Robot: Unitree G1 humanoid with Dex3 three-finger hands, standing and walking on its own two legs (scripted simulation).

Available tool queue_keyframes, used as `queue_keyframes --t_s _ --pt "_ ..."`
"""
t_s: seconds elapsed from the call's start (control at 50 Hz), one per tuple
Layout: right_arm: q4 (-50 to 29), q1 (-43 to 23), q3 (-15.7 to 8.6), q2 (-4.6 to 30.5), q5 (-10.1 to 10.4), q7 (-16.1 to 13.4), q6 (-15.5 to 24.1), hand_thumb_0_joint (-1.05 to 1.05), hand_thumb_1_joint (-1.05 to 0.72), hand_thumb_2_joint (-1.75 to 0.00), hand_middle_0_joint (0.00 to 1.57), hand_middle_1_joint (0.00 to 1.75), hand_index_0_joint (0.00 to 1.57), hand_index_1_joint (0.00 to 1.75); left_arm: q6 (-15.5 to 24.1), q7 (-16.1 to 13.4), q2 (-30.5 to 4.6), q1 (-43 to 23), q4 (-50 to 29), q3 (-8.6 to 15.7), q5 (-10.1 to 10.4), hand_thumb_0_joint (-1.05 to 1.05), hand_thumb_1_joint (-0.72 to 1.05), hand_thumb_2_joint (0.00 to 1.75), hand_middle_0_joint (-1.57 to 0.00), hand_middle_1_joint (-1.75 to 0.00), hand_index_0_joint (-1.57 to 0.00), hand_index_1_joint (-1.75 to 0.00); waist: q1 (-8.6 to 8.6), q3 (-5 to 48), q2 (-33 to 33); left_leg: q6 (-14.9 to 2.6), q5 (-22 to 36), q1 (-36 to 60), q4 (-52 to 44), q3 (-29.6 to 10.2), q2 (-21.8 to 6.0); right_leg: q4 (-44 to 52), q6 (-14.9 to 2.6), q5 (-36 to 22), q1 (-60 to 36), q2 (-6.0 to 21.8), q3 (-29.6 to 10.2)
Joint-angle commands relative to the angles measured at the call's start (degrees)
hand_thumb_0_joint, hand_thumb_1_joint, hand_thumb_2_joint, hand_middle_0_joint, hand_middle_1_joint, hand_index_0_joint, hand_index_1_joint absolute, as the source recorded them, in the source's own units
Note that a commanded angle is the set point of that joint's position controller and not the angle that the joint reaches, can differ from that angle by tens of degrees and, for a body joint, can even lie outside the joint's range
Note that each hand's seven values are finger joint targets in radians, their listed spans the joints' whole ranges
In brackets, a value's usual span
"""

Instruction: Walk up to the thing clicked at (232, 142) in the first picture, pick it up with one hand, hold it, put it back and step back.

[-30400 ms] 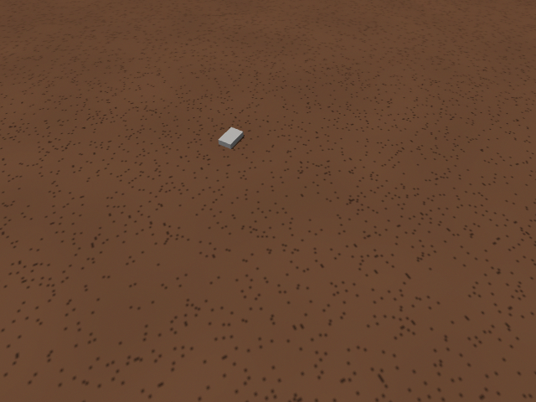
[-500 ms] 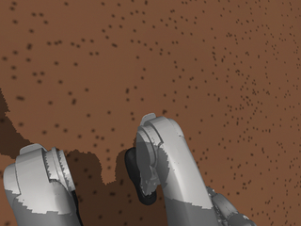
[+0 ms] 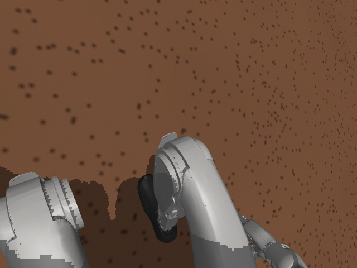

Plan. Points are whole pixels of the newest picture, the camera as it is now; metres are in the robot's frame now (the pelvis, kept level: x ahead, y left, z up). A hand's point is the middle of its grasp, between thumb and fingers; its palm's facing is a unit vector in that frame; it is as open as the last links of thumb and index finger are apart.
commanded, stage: rest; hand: left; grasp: from above
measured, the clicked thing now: out of the picture +0.43 +0.36 -0.27
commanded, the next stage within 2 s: open in 0.36 s
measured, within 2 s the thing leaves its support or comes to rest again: rests again in 0.04 s
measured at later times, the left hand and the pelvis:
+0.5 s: hand out of the picture +0.43 +0.35 -0.25, palm faces -0.46 -0.16 -0.87, open 10.9 cm; pelvis +0.00 +0.00 +0.00, yaw -1 degrees
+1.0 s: hand out of the picture +0.43 +0.35 -0.25, palm faces -0.45 -0.14 -0.88, open 12.8 cm; pelvis +0.00 +0.00 +0.00, yaw -1 degrees
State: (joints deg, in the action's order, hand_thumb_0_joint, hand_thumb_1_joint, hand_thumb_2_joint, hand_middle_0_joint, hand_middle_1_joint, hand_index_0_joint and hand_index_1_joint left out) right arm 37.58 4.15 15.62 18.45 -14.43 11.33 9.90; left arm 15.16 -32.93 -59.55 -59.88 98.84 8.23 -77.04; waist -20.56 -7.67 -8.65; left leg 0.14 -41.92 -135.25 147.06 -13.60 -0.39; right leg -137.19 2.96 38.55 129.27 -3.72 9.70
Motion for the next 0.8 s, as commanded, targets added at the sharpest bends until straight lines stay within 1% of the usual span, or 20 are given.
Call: queue_keyframes --t_s 0.0,0.02,0.04,0.06,0.08,0.1,0.12,0.18,0.26,0.3,0.32,0.4,0.44,0.48,0.58,0.6,0.62,0.64,0.74,0.78 --pt "0.51 10.57 -5.54 19.45 0.04 -0.36 -0.04 0.0 -0.9 -0.9 0.2 0.3 0.2 0.3 0.32 -2.62 -14.46 -14.28 -6.35 0.85 0.86 0.0 0.7 0.74 -1.03 -0.68 -1.04 -0.66 -2.16 35.53 33.04 -0.12 15.12 30.18 -15.46 4.83 -1.72 10.31 -4.53 -15.83 -18.85 -1.62 5.52" --pt "-0.04 10.04 -5.51 19.55 0.0 -0.35 0.14 0.0 -0.9 -0.9 0.2 0.3 0.2 0.3 0.34 -2.48 -13.71 -14.47 -6.49 0.32 1.43 0.0 0.7 0.72 -1.02 -0.67 -1.04 -0.65 -2.0 35.44 32.51 -0.2 14.43 30.07 -15.39 4.81 -1.72 10.63 -4.46 -15.11 -18.48 -1.67 5.65" --pt "0.37 10.41 -5.42 19.61 -0.1 -0.39 0.01 0.0 -0.9 -0.9 0.2 0.3 0.2 0.3 0.46 -2.83 -15.61 -13.66 -7.22 1.69 1.63 0.0 0.69 0.74 -1.01 -0.68 -1.03 -0.66 -1.4 36.65 33.31 -0.16 14.55 30.64 -16.3 4.61 -1.72 10.77 -4.4 -15.13 -19.5 -1.72 5.79" --pt "-0.7 9.86 -4.95 19.09 -0.13 -0.11 0.32 0.0 -0.9 -0.9 0.2 0.3 0.2 0.3 0.62 -2.55 -12.78 -15.03 -7.59 -1.07 1.38 0.0 0.7 0.74 -1.03 -0.67 -1.05 -0.65 -2.29 35.86 34.01 -0.14 14.15 30.58 -16.09 4.64 -1.71 10.37 -4.41 -15.1 -18.82 -1.63 5.69" --pt "0.22 10.45 -5.27 19.68 -0.3 -0.19 0.19 0.0 -0.9 -0.9 0.2 0.3 0.2 0.3 0.59 -2.91 -15.19 -13.36 -7.39 1.16 1.82 0.0 0.69 0.73 -1.02 -0.68 -1.04 -0.66 -1.46 37.88 33.44 -0.11 15.39 31.9 -16.33 4.25 -1.91 10.64 -4.23 -16.17 -20.19 -1.77 6.03" --pt "0.47 10.28 -4.94 19.61 -0.23 -0.06 0.21 0.0 -0.9 -0.9 0.2 0.3 0.2 0.3 0.33 -2.9 -15.93 -12.42 -5.49 0.71 0.8 0.0 0.69 0.76 -1.02 -0.69 -1.04 -0.68 -1.73 36.52 32.77 -0.31 14.51 30.34 -15.55 4.66 -1.89 10.24 -4.26 -15.63 -19.91 -1.88 5.71" --pt "0.27 11.46 -5.18 19.93 -0.21 0.09 0.29 0.0 -0.9 -0.9 0.2 0.3 0.2 0.3 0.56 -2.74 -15.48 -12.8 -6.11 1.23 1.44 0.0 0.69 0.74 -1.01 -0.67 -1.03 -0.65 -2.49 35.86 32.3 -0.3 15.65 30.33 -15.28 4.58 -1.86 10.38 -4.08 -16.56 -20.06 -1.74 5.94" --pt "0.32 10.83 -4.63 19.81 -0.25 -0.14 0.09 0.0 -0.9 -0.9 0.2 0.3 0.2 0.3 0.69 -3.21 -16.45 -11.86 -5.28 1.92 2.2 0.0 0.66 0.75 -1.01 -0.67 -1.02 -0.65 -1.85 36.37 30.0 -0.83 14.94 28.1 -14.83 4.73 -1.82 11.7 -3.98 -16.2 -21.85 -2.1 5.73" --pt "-0.17 10.05 -3.85 19.09 -0.41 0.04 0.27 0.0 -0.9 -0.9 0.2 0.3 0.2 0.3 0.93 -3.19 -14.16 -12.1 -5.72 -0.82 2.26 0.0 0.62 0.7 -0.96 -0.65 -0.98 -0.63 -1.83 36.84 30.89 -0.68 15.94 28.73 -14.93 4.65 -2.03 11.25 -4.03 -17.2 -22.7 -2.5 5.49" --pt "0.29 10.38 -4.12 19.93 -0.14 -0.2 0.07 0.0 -0.9 -0.9 0.2 0.3 0.2 0.3 1.09 -3.46 -16.89 -10.8 -4.37 1.03 2.32 0.0 0.61 0.71 -0.95 -0.66 -0.97 -0.64 -1.55 36.19 31.11 -0.52 15.75 28.48 -15.28 4.12 -2.05 10.99 -4.14 -16.66 -22.12 -2.31 5.95" --pt "-0.13 10.66 -3.73 19.64 -0.36 -0.14 0.18 0.0 -0.9 -0.9 0.2 0.3 0.2 0.3 1.02 -3.08 -15.36 -11.31 -3.97 -0.35 2.18 0.0 0.6 0.71 -0.95 -0.65 -0.97 -0.63 -2.44 35.82 30.65 -0.67 16.34 28.73 -14.71 4.26 -2.06 10.96 -3.94 -17.37 -22.21 -2.36 5.81" --pt "-0.02 9.62 -3.46 20.12 -0.29 -0.14 0.25 0.0 -0.9 -0.9 0.2 0.3 0.2 0.3 1.19 -3.33 -15.66 -12.07 -3.48 -0.33 2.31 0.0 0.62 0.73 -0.98 -0.65 -0.99 -0.64 -2.32 33.91 30.47 -0.58 14.11 27.87 -15.26 3.98 -2.19 11.18 -4.08 -15.49 -20.97 -2.33 5.96" --pt "-0.3 9.69 -2.68 20.02 -0.43 -0.04 0.53 0.0 -0.9 -0.9 0.2 0.3 0.2 0.3 1.28 -3.11 -15.73 -11.75 -2.51 -0.21 2.17 0.0 0.65 0.71 -0.98 -0.66 -1.0 -0.64 -3.23 31.76 29.22 -0.61 13.01 26.77 -14.78 3.81 -2.1 11.15 -3.97 -14.57 -19.87 -2.16 6.29" --pt "-0.32 9.5 -3.12 20.61 -0.66 -0.28 0.39 0.0 -0.89 -0.9 0.2 0.3 0.2 0.3 1.51 -3.5 -17.18 -12.23 -4.06 0.34 2.36 0.0 0.49 0.67 -0.82 -0.65 -0.84 -0.64 -2.34 33.78 31.17 -0.45 12.32 28.17 -16.11 3.6 -2.12 11.49 -4.05 -14.0 -20.89 -2.28 6.31" --pt "-1.03 9.02 -2.94 20.57 -0.61 -0.28 0.74 0.0 -0.89 -0.9 0.2 0.3 0.2 0.3 1.34 -3.31 -15.69 -12.45 -3.89 -1.52 1.71 0.0 0.09 0.58 -0.46 -0.67 -0.49 -0.64 -3.04 32.82 30.47 -0.7 11.17 27.5 -15.48 3.87 -2.24 11.72 -4.03 -13.43 -20.34 -2.42 6.01" --pt "-0.74 9.25 -2.9 20.84 -0.56 -0.23 0.89 0.0 -0.89 -0.9 0.2 0.3 0.2 0.3 1.41 -3.49 -16.85 -12.98 -4.43 -0.54 1.97 0.0 0.01 0.61 -0.43 -0.69 -0.45 -0.67 -2.87 33.42 30.5 -0.44 11.99 28.45 -15.59 3.29 -2.35 11.22 -3.91 -14.07 -20.11 -2.17 6.41" --pt "-1.09 8.51 -2.87 20.49 -0.46 -0.17 1.06 0.0 -0.89 -0.9 0.2 0.3 0.2 0.3 1.59 -3.43 -15.2 -14.7 -6.13 -2.42 1.66 0.0 -0.07 0.63 -0.4 -0.71 -0.42 -0.69 -2.93 33.65 31.84 -0.37 12.34 28.51 -15.6 3.27 -2.38 10.88 -4.16 -14.23 -19.64 -2.32 6.12" --pt "-0.45 9.27 -2.72 20.53 -0.67 -0.2 0.93 0.0 -0.89 -0.9 0.2 0.3 0.2 0.3 1.33 -3.82 -16.98 -12.39 -3.33 -0.4 1.78 0.0 -0.13 0.65 -0.39 -0.72 -0.4 -0.7 -2.98 33.83 30.1 -0.55 12.54 28.36 -15.54 3.31 -2.29 11.31 -3.9 -14.63 -20.72 -2.41 6.51" --pt "-0.67 8.35 -2.62 20.53 -0.69 0.06 1.35 0.0 -0.89 -0.9 0.2 0.3 0.2 0.3 1.54 -4.17 -14.52 -13.6 -4.47 -2.58 1.57 0.0 -0.26 0.76 -0.28 -0.81 -0.3 -0.79 -3.24 32.78 30.95 -0.27 13.44 28.42 -15.34 3.21 -2.41 10.82 -3.92 -15.6 -19.75 -2.43 6.5" --pt "-0.42 8.92 -2.89 20.92 -0.68 0.21 1.39 0.0 -0.89 -0.9 0.2 0.3 0.2 0.3 1.3 -4.36 -16.04 -13.33 -3.98 -1.39 1.49 0.0 -0.27 0.76 -0.27 -0.84 -0.28 -0.82 -3.04 32.56 31.98 -0.13 13.07 28.42 -15.9 2.98 -2.41 10.79 -3.97 -15.06 -19.52 -2.29 6.66"
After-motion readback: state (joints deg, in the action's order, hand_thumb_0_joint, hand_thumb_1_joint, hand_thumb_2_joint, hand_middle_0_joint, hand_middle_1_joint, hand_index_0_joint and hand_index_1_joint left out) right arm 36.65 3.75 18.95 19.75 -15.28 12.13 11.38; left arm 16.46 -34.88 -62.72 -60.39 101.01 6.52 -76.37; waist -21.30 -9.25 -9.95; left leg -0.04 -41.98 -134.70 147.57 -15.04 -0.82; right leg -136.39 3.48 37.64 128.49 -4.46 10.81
